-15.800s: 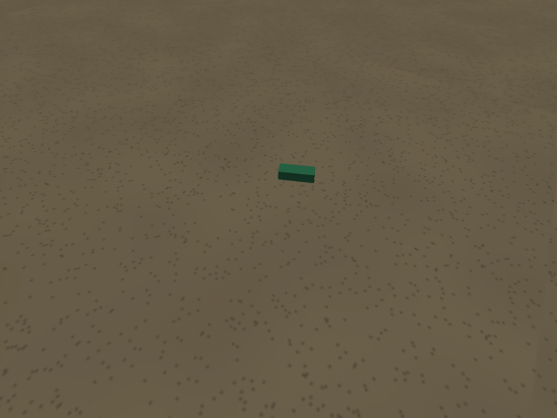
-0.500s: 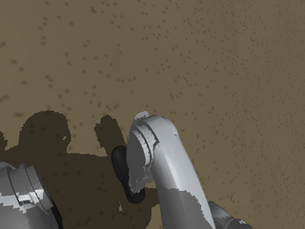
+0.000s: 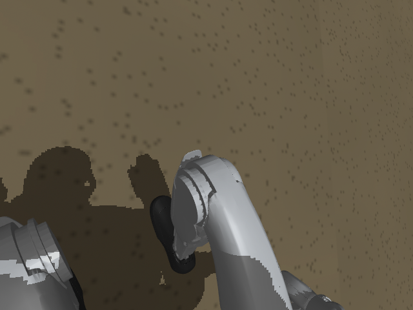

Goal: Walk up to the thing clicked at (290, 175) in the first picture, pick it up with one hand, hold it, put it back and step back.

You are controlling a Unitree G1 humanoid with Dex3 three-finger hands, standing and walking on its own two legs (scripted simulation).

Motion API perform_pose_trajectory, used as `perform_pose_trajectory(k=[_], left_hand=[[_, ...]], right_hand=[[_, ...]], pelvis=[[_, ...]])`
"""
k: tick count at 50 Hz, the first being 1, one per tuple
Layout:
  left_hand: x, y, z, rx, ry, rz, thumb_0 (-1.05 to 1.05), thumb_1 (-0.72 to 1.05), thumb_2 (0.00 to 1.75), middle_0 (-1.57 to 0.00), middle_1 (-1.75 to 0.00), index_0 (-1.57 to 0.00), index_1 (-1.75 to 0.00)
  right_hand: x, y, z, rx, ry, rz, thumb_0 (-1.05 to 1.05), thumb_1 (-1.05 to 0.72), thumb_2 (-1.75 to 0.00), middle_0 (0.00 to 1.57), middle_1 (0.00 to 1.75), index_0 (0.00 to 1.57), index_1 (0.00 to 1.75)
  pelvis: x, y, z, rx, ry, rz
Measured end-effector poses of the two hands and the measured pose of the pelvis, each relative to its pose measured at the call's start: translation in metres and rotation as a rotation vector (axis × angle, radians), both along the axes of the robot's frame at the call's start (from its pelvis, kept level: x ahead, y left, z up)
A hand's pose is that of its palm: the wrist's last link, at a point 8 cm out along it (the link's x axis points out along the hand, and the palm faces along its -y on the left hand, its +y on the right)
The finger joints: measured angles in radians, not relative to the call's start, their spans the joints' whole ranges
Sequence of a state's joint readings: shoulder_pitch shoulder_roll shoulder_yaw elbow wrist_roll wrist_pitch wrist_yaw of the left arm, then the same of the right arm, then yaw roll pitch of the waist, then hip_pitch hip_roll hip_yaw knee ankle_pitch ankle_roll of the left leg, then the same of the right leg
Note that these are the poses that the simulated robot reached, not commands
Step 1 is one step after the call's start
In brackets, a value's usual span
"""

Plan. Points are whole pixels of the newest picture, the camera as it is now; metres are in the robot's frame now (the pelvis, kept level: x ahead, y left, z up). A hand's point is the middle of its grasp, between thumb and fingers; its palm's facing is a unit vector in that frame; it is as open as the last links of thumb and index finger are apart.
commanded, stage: close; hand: left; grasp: from above
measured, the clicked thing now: out of the picture +0.46 +0.33 -0.28
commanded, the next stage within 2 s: settle in 0.96 s
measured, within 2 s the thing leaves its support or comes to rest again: leaves its support in 1.36 s
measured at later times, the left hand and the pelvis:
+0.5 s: hand out of the picture +0.45 +0.31 -0.25, palm faces -0.44 -0.14 -0.89, open 10.2 cm; pelvis +0.00 +0.00 +0.00, yaw +0 degrees
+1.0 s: hand out of the picture +0.45 +0.32 -0.25, palm faces -0.44 -0.14 -0.89, open 10.0 cm; pelvis +0.00 +0.00 +0.00, yaw +0 degrees
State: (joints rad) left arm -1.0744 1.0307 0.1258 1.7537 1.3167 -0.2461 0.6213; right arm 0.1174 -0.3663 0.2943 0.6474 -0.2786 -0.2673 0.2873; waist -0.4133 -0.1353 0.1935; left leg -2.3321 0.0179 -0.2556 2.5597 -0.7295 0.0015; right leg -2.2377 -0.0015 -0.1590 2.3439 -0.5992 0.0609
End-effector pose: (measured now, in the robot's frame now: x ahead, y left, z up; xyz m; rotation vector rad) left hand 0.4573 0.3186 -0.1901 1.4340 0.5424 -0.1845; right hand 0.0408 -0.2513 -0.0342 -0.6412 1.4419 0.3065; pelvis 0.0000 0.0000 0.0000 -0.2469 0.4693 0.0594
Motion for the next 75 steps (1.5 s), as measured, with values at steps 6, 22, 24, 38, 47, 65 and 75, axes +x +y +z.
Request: perform_pose_trajectory(k=[6, 22, 24, 38, 47, 65, 75], left_hand=[[-0.002, -0.001, -0.001, -0.001, 0.006, -0.01, 0.0, -0.14, 0.83, -0.34, -0.89, -0.35, -0.88], [-0.004, -0.001, -0.004, 0.004, 0.003, -0.005, -0.01, 0.01, 0.74, -0.46, -0.83, -0.48, -0.81], [-0.004, -0.001, -0.003, 0.004, 0.003, -0.004, -0.01, 0.01, 0.72, -0.47, -0.82, -0.49, -0.8], [-0.002, 0.0, -0.002, 0.004, 0.004, 0.0, 0.0, 0.03, 0.64, -0.52, -0.76, -0.55, -0.74], [-0.001, 0.0, -0.001, 0.004, 0.004, 0.001, 0.0, 0.04, 0.6, -0.55, -0.73, -0.57, -0.71], [0.003, 0.003, 0.002, 0.001, -0.006, 0.009, 0.0, 0.03, 0.54, -0.62, -0.66, -0.64, -0.63], [0.003, 0.017, 0.027, 0.021, -0.043, 0.021, 0.0, 0.05, 0.51, -0.63, -0.62, -0.66, -0.58]], right_hand=[[-0.001, 0.0, 0.002, -0.008, -0.005, -0.003, 0.0, -0.9, -0.9, 0.2, 0.3, 0.2, 0.3], [0.001, -0.003, 0.006, -0.014, 0.005, 0.01, 0.0, -0.9, -0.9, 0.2, 0.3, 0.2, 0.3], [0.001, -0.003, 0.006, -0.014, 0.005, 0.011, 0.0, -0.9, -0.9, 0.2, 0.3, 0.2, 0.3], [0.0, -0.006, 0.006, -0.023, 0.001, 0.003, 0.0, -0.9, -0.9, 0.2, 0.3, 0.2, 0.3], [-0.003, -0.005, 0.007, -0.026, 0.006, -0.004, 0.0, -0.9, -0.9, 0.2, 0.3, 0.2, 0.3], [-0.002, -0.004, 0.009, -0.035, -0.004, -0.016, 0.0, -0.91, -0.9, 0.2, 0.3, 0.2, 0.3], [0.006, -0.007, 0.004, -0.025, -0.005, -0.054, 0.0, -0.92, -0.91, 0.2, 0.3, 0.2, 0.3]], pelvis=[[-0.001, 0.0, 0.0, -0.001, -0.003, -0.001], [0.0, 0.0, 0.003, -0.001, 0.002, -0.001], [0.0, 0.0, 0.003, -0.001, 0.001, 0.0], [-0.001, -0.001, 0.003, 0.001, 0.0, -0.001], [-0.001, -0.001, 0.004, 0.001, 0.003, -0.002], [-0.001, 0.0, 0.005, -0.001, 0.011, -0.002], [0.003, 0.0, 0.007, 0.004, 0.051, 0.008]])
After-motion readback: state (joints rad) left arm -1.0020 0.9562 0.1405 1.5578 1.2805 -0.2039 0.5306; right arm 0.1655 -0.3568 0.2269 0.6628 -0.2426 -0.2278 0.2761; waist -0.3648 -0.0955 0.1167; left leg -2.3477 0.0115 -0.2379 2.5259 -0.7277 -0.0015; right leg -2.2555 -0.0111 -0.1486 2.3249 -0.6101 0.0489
